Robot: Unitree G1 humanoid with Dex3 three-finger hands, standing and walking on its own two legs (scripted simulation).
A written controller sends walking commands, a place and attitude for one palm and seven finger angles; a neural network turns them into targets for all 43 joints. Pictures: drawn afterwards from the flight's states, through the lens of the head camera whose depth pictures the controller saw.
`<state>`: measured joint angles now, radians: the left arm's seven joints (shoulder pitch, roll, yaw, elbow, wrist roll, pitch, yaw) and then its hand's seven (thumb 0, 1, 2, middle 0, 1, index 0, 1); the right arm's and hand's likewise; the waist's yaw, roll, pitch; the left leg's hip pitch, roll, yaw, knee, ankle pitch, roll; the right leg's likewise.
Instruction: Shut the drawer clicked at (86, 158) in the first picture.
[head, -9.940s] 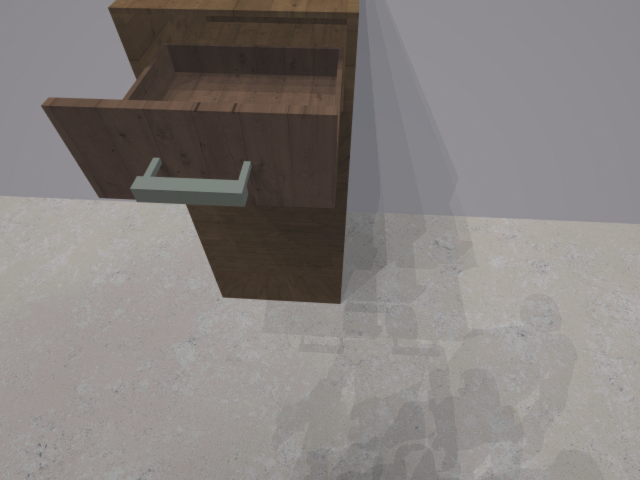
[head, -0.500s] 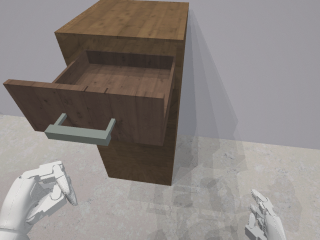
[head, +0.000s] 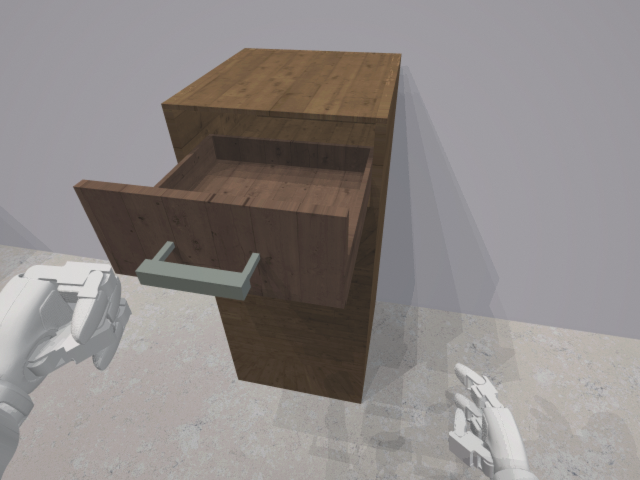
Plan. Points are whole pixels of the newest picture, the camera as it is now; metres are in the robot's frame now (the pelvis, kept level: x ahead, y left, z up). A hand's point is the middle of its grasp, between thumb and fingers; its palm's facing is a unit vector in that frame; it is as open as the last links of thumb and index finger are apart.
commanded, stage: raise the hand and make a fist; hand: left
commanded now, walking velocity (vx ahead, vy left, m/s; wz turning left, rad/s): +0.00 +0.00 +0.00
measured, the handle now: (201, 266) +0.34 +0.23 +0.12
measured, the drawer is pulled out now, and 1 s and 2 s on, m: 0.28 0.28 0.28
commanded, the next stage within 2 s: bring the fist close to the handle in 0.30 s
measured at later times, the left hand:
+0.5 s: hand (126, 328) +0.17 +0.21 +0.20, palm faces +0.07 -0.98 -0.21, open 3.3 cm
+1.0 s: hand (164, 333) +0.20 +0.21 +0.15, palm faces +0.06 -0.99 -0.12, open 3.3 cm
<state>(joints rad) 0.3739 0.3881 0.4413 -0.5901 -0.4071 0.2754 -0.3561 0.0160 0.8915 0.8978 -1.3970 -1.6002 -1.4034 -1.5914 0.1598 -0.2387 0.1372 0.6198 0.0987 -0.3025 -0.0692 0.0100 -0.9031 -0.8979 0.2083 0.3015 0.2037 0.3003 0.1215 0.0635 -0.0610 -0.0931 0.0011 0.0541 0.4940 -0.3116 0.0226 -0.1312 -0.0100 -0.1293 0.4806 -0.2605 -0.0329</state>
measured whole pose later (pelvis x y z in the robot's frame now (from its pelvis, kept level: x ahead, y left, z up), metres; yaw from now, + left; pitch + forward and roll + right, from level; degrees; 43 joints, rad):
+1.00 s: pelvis +0.00 -0.01 +0.00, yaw +0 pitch -3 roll +0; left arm 0.34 0.32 0.35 -0.31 -0.35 0.10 -0.32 0.02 0.89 0.90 -1.40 -1.60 -1.41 -1.60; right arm 0.22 -0.26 0.08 0.66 0.08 -0.36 -0.09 0.01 -0.91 -0.90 0.21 0.30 0.20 0.30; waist 0.05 0.07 -0.03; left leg -0.14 0.02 0.05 0.53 -0.33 0.01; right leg -0.18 0.01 -0.13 0.51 -0.28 -0.05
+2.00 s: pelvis +0.00 -0.01 -0.01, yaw +0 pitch -1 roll +0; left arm 0.23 0.28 0.26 -0.09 -0.29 -0.07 -0.29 0.02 0.89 0.90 -1.40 -1.60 -1.41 -1.60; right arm 0.22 -0.26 0.06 0.66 0.06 -0.29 -0.08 0.01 -0.91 -0.90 0.21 0.30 0.20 0.30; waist 0.04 0.05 -0.03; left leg -0.22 0.01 0.04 0.57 -0.34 0.02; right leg -0.26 -0.01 -0.13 0.56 -0.29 -0.04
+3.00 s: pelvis -0.01 -0.01 -0.01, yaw -1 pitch +2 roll +0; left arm -0.34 0.35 0.28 0.50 -0.25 -0.11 -0.30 0.00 0.84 0.91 -1.40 -1.60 -1.40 -1.60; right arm 0.25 -0.27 0.06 0.68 0.07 -0.18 -0.09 0.01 -0.91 -0.90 0.21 0.30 0.20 0.30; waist 0.00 0.04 -0.01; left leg -0.28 0.00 0.06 0.56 -0.31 0.02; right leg -0.33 -0.01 -0.12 0.56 -0.26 -0.05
